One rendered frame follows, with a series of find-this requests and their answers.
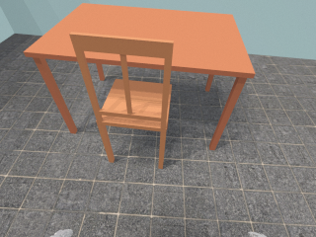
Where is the table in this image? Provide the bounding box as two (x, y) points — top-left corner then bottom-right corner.
(24, 3), (256, 151)

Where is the chair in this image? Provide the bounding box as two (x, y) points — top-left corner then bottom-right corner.
(69, 32), (174, 169)

